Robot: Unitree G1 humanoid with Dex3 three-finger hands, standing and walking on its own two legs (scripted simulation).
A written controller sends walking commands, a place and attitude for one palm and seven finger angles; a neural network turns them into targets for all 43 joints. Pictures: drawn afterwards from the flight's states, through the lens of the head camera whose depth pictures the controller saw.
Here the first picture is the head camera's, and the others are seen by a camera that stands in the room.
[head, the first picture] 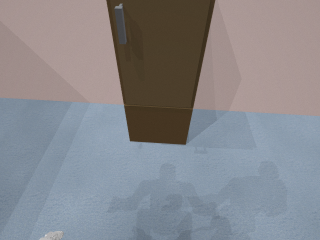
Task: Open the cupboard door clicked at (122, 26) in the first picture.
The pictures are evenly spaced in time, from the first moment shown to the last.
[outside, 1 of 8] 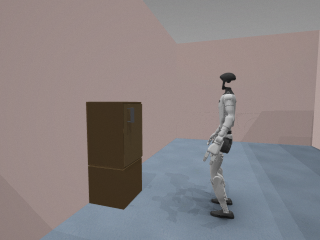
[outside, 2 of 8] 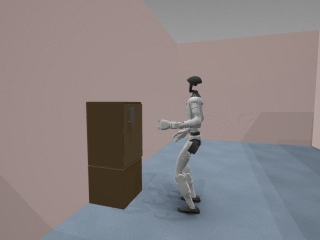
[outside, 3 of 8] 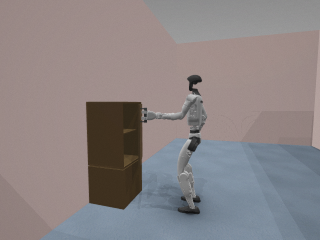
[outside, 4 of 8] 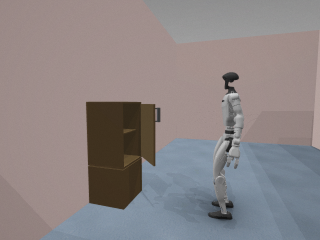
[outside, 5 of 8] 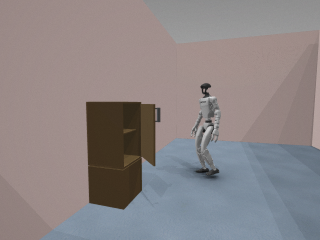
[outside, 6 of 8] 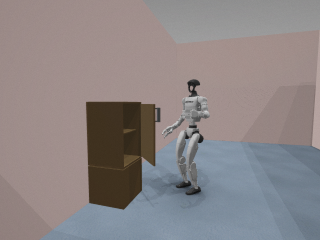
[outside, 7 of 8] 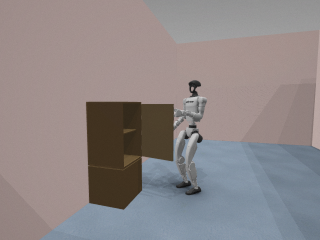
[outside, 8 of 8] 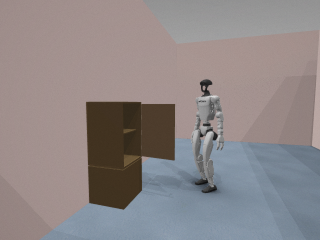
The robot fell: no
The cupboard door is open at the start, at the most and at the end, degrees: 0 86 83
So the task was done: yes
